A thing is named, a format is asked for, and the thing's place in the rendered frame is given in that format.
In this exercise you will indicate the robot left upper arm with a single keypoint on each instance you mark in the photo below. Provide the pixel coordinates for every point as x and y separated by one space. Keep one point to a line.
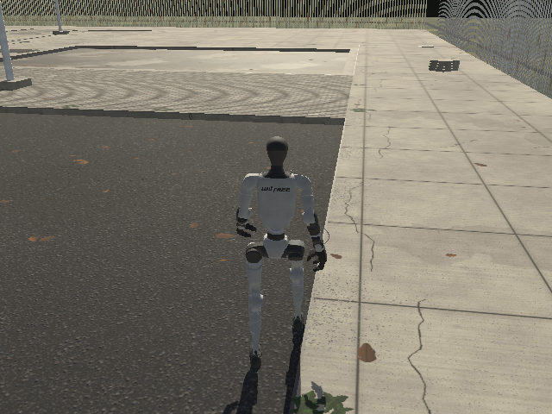
248 184

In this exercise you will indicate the left robot forearm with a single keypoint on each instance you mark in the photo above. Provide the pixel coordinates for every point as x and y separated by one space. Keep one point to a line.
240 222

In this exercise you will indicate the right robot forearm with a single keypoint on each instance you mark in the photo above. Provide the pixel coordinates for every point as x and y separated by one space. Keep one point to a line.
315 235

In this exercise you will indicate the robot right upper arm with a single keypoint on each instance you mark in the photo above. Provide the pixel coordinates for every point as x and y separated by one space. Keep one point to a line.
303 183

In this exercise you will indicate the left robot hand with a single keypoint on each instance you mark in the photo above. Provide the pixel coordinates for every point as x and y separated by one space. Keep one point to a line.
245 234

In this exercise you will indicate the right robot thigh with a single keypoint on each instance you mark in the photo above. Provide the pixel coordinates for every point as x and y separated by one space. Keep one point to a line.
295 252

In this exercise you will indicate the robot torso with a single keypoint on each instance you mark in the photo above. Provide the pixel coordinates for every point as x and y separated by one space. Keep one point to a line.
276 204

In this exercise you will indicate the right robot hand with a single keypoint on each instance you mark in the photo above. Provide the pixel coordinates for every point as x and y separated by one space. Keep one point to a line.
322 258

